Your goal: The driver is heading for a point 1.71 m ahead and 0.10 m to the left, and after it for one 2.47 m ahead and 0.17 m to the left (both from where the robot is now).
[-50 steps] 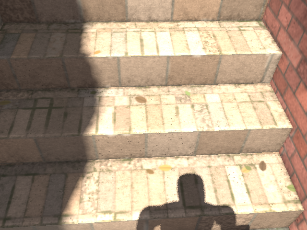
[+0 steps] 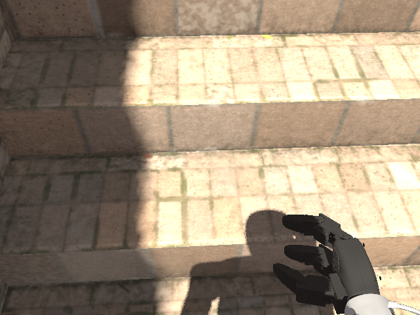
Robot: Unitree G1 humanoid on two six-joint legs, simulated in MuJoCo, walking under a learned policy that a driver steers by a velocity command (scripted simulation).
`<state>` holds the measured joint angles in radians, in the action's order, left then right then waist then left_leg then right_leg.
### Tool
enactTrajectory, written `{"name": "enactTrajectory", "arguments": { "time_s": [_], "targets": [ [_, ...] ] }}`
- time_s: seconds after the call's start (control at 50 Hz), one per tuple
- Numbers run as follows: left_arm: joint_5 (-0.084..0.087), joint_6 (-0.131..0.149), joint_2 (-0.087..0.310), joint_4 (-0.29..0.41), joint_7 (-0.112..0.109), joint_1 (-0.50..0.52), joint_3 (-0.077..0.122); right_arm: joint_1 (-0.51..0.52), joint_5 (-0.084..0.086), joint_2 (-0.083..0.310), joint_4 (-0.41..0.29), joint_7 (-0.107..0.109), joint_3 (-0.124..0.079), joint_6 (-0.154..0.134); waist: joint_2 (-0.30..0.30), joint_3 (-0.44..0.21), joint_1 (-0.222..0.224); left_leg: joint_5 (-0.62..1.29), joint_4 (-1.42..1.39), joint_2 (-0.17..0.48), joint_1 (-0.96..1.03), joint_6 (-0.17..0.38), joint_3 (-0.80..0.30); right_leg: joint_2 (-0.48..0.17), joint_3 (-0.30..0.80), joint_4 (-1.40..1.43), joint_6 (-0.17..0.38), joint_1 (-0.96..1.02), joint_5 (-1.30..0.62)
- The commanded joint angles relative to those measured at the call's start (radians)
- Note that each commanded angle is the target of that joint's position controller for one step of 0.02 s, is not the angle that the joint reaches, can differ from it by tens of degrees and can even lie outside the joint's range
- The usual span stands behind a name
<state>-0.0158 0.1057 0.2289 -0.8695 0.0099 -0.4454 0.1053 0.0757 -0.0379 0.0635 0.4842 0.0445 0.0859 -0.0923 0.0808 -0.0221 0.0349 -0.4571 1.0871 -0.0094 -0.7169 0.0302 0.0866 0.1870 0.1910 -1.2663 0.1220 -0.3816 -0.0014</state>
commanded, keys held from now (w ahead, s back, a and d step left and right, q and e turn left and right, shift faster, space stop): e+shift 0.20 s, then q+shift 0.80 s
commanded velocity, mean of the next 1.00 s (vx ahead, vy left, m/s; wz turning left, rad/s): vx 0.22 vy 0.00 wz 0.17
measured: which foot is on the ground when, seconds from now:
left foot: down 0.00-0.30, up 0.32-0.68, down 0.70-1.00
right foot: up 0.00-0.24, down 0.26-0.70, up 0.72-1.00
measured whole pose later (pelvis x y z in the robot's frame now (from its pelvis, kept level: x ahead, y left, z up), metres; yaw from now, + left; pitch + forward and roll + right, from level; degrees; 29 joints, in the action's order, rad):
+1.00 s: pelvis +0.44 +0.00 +0.27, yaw +14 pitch +10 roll -3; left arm 0.01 0.02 0.14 -0.36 -0.01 0.15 -0.04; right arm -0.62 -0.08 0.19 0.95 -0.03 -0.07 -0.05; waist -0.03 -0.20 -0.09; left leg -0.28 0.35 0.02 -0.23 -0.02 -0.33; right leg 0.06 0.01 -1.53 0.03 -1.04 0.74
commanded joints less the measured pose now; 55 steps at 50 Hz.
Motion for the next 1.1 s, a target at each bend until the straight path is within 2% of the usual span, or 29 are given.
{"name": "enactTrajectory", "arguments": {
  "time_s": [0.02,0.1,0.12,0.2,0.22,0.28,0.3,0.32,0.34,0.36,0.38,0.42,0.46,0.5,0.58,0.68,0.7,0.74,0.76,0.8,0.88,0.94,0.98,1.0,1.02,1.04,1.06,1.08,1.1],
  "targets": [
    [-0.056,0.011,-0.010,0.305,0.001,0.323,-0.007,-0.279,0.014,0.170,0.163,0.013,-0.129,-0.018,-0.041,-0.081,-0.058,0.119,-0.622,0.346,0.632,0.235,-0.626,-0.092,-0.061,-0.802,-0.014,-0.653,0.140],
    [0.000,-0.073,-0.109,0.354,-0.004,0.362,-0.074,-0.425,-0.003,0.069,0.385,-0.016,-0.110,-0.051,-0.048,0.065,0.020,0.501,-0.719,0.292,0.666,0.080,-0.171,-0.129,-0.070,-0.963,0.010,-0.926,0.434],
    [0.008,-0.070,-0.040,0.355,0.061,0.372,-0.103,-0.268,-0.002,-0.011,0.426,-0.085,-0.071,-0.038,-0.066,-0.051,0.101,0.681,-0.786,0.234,0.568,0.139,-0.053,-0.194,-0.092,-0.622,0.122,-0.885,0.509],
    [-0.035,-0.175,0.014,0.529,0.073,0.623,-0.138,-0.235,-0.058,0.306,0.465,-0.154,-0.162,0.010,-0.084,-0.202,0.178,1.164,-0.982,0.163,0.216,0.212,0.107,-0.170,-0.350,-0.038,0.085,-0.338,0.457],
    [0.024,-0.218,0.017,0.537,0.097,0.642,-0.143,-0.340,-0.063,0.415,0.480,-0.193,-0.199,0.012,-0.196,-0.192,0.167,1.646,-1.009,0.245,0.199,0.251,0.033,-0.073,-0.378,0.019,0.020,-0.207,0.444],
    [0.060,-0.191,0.171,0.276,0.078,-0.001,-0.069,-0.154,-0.020,0.564,0.333,-0.187,-0.248,-0.035,-0.175,-0.310,0.385,2.316,-0.531,0.311,0.198,0.051,0.020,0.013,-0.270,0.341,0.086,0.350,-0.093],
    [0.044,-0.204,0.218,0.118,0.037,-0.341,-0.064,-0.326,-0.110,0.380,0.316,-0.257,-0.182,-0.019,0.200,-0.726,0.343,1.174,0.005,0.198,-0.065,-0.068,-0.063,-0.281,0.267,0.477,0.347,0.913,-0.778],
    [-0.069,-0.191,0.291,0.171,0.052,-0.288,-0.035,-0.458,0.002,0.452,0.370,-0.261,-0.229,0.003,0.165,-0.669,0.286,0.256,0.558,-0.070,-0.011,-0.049,-0.222,-0.504,0.676,0.746,0.450,0.577,-0.747],
    [-0.072,-0.152,0.303,0.106,0.055,-0.174,-0.011,-0.472,0.028,0.416,0.371,-0.215,-0.241,0.024,0.020,-0.346,0.201,0.318,0.858,-0.118,-0.204,-0.009,-0.346,-0.470,0.523,0.753,0.326,0.365,-0.532],
    [-0.033,-0.101,0.140,0.105,-0.029,0.143,-0.031,-0.304,0.045,0.156,0.248,-0.091,-0.160,-0.014,-0.035,-0.309,0.026,0.233,0.947,-0.074,-0.113,0.007,-0.304,-0.429,0.361,0.741,0.226,0.279,-0.061],
    [-0.025,-0.080,0.073,0.084,0.052,0.222,-0.086,-0.482,0.013,0.273,0.334,-0.115,-0.186,0.012,0.139,-0.172,-0.001,0.338,0.975,-0.081,-0.339,0.064,-0.369,-0.420,0.256,0.792,0.239,0.065,-0.236],
    [-0.026,-0.050,-0.068,0.062,0.088,0.394,-0.129,-0.485,-0.012,0.179,0.303,-0.105,-0.150,0.029,-0.101,-0.167,-0.137,0.213,0.895,-0.005,-0.279,0.055,-0.284,-0.372,0.017,0.802,0.134,-0.088,-0.252],
    [-0.032,-0.032,-0.054,0.076,0.063,0.457,-0.125,-0.500,0.012,0.089,0.324,-0.133,-0.109,0.044,-0.138,-0.147,-0.172,0.124,0.661,0.079,-0.218,-0.008,-0.213,-0.348,-0.169,0.874,0.061,-0.135,-0.097],
    [-0.061,-0.025,0.154,0.165,0.038,0.600,-0.064,-0.570,0.057,0.195,0.352,-0.162,-0.129,0.032,-0.078,-0.180,-0.213,0.228,0.737,0.032,0.228,-0.069,-0.081,-0.309,-0.341,0.989,0.047,-0.410,-0.289],
    [-0.041,-0.010,0.263,0.270,0.004,0.637,-0.013,-0.440,0.045,0.271,0.306,-0.145,-0.135,0.013,-0.032,-0.170,-0.147,0.271,0.162,0.071,0.210,-0.137,-0.085,-0.391,-0.412,0.957,0.048,0.041,-0.536],
    [-0.013,-0.101,0.228,0.169,0.033,0.342,0.029,-0.531,0.044,0.159,0.304,-0.069,-0.113,-0.005,-0.041,-0.099,-0.039,0.457,-0.750,-0.011,0.272,-0.124,-0.014,-0.528,-0.315,0.586,0.069,0.490,-0.596],
    [-0.015,-0.101,0.172,0.135,0.044,0.259,0.020,-0.479,0.035,0.185,0.286,-0.046,-0.125,-0.023,-0.118,-0.059,0.002,0.783,-0.854,-0.053,0.350,-0.049,-0.088,-0.408,-0.370,0.461,-0.014,0.408,-0.275],
    [-0.016,-0.073,-0.005,0.247,0.028,0.274,-0.037,-0.679,0.027,0.456,0.297,-0.034,-0.210,-0.040,-0.355,-0.266,-0.021,1.812,-0.611,0.406,0.935,0.476,-0.678,-0.144,-0.321,-0.085,-0.237,-0.270,0.853],
    [0.007,-0.075,0.009,0.297,0.030,0.488,-0.047,-0.789,-0.016,0.442,0.368,-0.060,-0.219,-0.048,-0.308,-0.255,-0.135,1.668,-0.586,0.395,0.946,0.399,-0.657,-0.130,-0.164,-0.420,-0.233,-0.442,0.862],
    [-0.009,-0.044,0.094,0.391,0.011,0.759,-0.025,-0.817,0.021,0.304,0.409,-0.094,-0.189,-0.040,-0.250,-0.097,-0.228,1.461,-0.528,0.354,0.977,0.291,-0.580,-0.148,-0.146,-0.780,-0.148,-0.887,0.960],
    [0.014,-0.002,0.041,0.554,-0.037,0.801,-0.094,-0.684,-0.031,0.240,0.436,-0.054,-0.165,0.030,-0.226,-0.117,-0.117,1.084,-0.629,0.236,0.688,0.198,-0.549,-0.107,-0.130,-0.895,-0.020,-0.941,0.983],
    [0.001,-0.042,0.021,0.649,-0.039,0.676,-0.095,-0.400,-0.049,0.437,0.288,-0.041,-0.214,0.004,-0.130,-0.178,0.079,0.757,-0.766,0.091,0.228,0.160,-0.546,-0.150,-0.200,-0.395,-0.054,-0.497,0.674],
    [0.024,-0.121,0.032,0.590,-0.008,0.631,-0.094,-0.198,-0.016,0.545,0.209,-0.065,-0.258,0.000,-0.180,-0.202,0.179,1.054,-0.967,0.146,-0.022,0.231,-0.622,-0.052,-0.354,-0.085,-0.148,-0.190,0.856],
    [0.045,-0.146,0.006,0.483,-0.007,0.474,-0.109,-0.178,-0.051,0.471,0.197,-0.085,-0.241,-0.006,-0.229,-0.177,0.144,1.153,-0.886,0.212,0.182,0.159,-0.607,-0.106,-0.214,-0.025,-0.141,-0.262,0.518],
    [0.029,-0.148,0.047,0.417,-0.013,0.361,-0.087,-0.220,-0.009,0.447,0.193,-0.097,-0.242,-0.017,-0.232,-0.291,0.152,1.449,-0.789,0.165,0.296,0.195,-0.517,-0.027,-0.342,0.042,-0.132,-0.132,0.373],
    [0.019,-0.144,0.129,0.372,-0.038,0.232,-0.059,-0.264,-0.038,0.312,0.171,-0.113,-0.223,-0.033,-0.017,-0.452,0.127,1.349,-0.509,0.017,0.190,0.124,-0.465,-0.092,0.011,0.264,0.026,0.146,0.146],
    [-0.003,-0.132,0.243,0.348,-0.067,0.130,-0.031,-0.375,-0.077,0.156,0.159,-0.130,-0.172,-0.028,0.332,-0.553,0.101,0.434,-0.092,-0.160,-0.090,-0.001,-0.401,-0.459,0.673,0.644,0.357,0.381,0.051],
    [-0.024,-0.100,0.295,0.373,-0.067,0.125,-0.016,-0.428,-0.020,0.158,0.249,-0.162,-0.175,-0.012,0.344,-0.343,0.118,0.109,0.599,-0.202,-0.255,-0.039,-0.509,-0.598,1.082,0.850,0.442,0.171,0.272],
    [-0.012,-0.048,0.278,0.308,-0.050,0.200,-0.027,-0.328,0.030,0.194,0.231,-0.162,-0.175,0.000,0.210,-0.102,0.047,0.211,0.873,-0.144,-0.414,-0.026,-0.451,-0.510,0.888,0.831,0.321,0.002,0.514]
  ]
}}
Keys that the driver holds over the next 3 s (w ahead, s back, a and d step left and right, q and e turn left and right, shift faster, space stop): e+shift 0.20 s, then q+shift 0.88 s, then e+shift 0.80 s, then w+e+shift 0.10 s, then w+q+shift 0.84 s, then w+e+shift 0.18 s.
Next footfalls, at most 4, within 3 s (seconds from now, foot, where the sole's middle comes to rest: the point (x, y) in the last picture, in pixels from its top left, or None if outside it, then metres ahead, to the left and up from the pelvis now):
0.26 right None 0.37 -0.13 -0.52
0.70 left None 0.37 0.13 -0.52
1.02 right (276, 216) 0.57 -0.11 -0.35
1.28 left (171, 278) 0.40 0.12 -0.31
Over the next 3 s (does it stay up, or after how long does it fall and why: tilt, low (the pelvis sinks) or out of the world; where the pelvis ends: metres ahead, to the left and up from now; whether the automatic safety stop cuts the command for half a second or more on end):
stays up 1.21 0.11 0.74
